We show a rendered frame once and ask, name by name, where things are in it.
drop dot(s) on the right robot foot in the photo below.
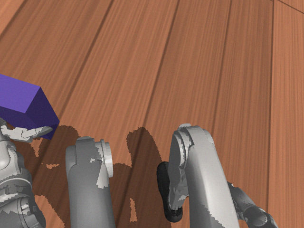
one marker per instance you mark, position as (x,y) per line
(163,186)

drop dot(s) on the left robot hand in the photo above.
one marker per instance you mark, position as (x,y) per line
(21,134)

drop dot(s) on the right robot arm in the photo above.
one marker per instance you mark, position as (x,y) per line
(256,217)

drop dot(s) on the carton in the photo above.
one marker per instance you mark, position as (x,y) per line
(25,105)

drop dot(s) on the right robot hand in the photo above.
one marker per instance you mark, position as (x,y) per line
(240,199)

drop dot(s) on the left robot arm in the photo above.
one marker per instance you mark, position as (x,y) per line
(18,208)

